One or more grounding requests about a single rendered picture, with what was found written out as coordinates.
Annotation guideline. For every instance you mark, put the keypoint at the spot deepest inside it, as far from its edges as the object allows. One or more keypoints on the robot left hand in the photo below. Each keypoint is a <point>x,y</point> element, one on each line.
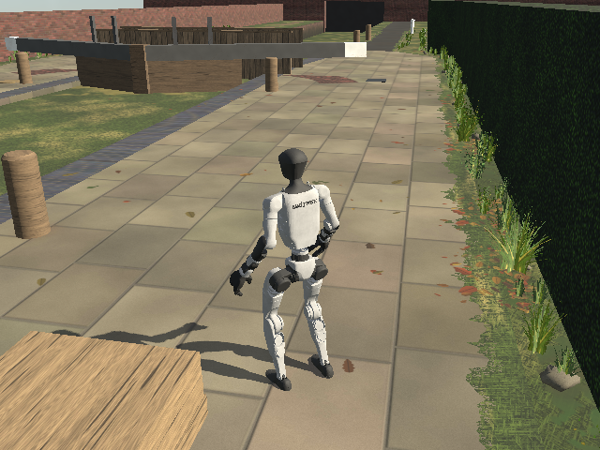
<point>237,281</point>

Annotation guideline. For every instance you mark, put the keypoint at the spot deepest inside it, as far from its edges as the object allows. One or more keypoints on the left robot upper arm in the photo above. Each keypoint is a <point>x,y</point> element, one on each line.
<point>270,206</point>

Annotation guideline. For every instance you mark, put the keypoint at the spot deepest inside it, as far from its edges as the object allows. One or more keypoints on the robot right forearm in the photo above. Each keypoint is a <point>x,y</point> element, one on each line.
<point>325,234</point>

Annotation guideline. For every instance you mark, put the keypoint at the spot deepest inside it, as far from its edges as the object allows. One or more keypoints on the robot right hand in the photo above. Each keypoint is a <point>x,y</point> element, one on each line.
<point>321,249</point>

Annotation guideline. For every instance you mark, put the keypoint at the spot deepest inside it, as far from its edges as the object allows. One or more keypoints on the right robot upper arm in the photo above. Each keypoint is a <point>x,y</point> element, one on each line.
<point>331,221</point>

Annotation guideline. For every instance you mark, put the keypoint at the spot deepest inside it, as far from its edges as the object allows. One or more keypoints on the robot head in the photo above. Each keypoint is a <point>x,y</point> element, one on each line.
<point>292,163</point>

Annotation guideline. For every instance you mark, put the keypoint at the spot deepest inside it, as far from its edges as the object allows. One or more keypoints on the humanoid robot torso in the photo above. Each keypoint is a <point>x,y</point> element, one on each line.
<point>298,223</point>

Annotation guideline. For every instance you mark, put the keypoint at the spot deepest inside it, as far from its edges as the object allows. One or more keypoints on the robot left forearm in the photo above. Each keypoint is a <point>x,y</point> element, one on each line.
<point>254,258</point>

